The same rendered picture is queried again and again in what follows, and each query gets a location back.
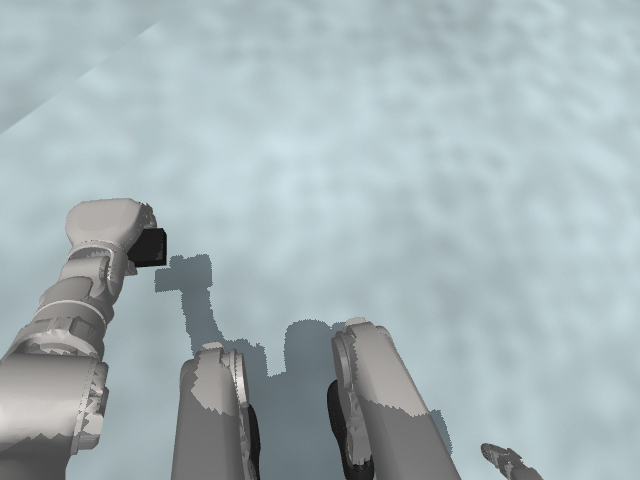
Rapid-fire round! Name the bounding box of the small box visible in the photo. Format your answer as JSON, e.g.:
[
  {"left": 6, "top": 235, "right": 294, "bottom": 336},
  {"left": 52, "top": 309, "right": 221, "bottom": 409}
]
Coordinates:
[{"left": 127, "top": 228, "right": 167, "bottom": 268}]

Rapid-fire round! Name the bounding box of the left robot hand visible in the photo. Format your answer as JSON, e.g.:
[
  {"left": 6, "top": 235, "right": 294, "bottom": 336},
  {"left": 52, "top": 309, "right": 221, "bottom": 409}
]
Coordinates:
[{"left": 66, "top": 198, "right": 157, "bottom": 276}]

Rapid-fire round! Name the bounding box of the left robot arm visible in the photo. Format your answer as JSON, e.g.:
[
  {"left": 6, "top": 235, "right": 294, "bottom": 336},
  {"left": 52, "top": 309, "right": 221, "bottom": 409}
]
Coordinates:
[{"left": 0, "top": 241, "right": 127, "bottom": 480}]

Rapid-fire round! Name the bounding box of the right robot foot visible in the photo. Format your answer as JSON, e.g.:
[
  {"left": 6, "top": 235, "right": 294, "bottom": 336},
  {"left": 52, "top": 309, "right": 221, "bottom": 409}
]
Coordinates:
[{"left": 327, "top": 380, "right": 375, "bottom": 480}]

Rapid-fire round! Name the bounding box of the right robot hand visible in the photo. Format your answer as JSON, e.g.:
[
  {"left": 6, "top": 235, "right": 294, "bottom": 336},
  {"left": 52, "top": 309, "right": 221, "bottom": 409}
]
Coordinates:
[{"left": 481, "top": 443, "right": 543, "bottom": 480}]

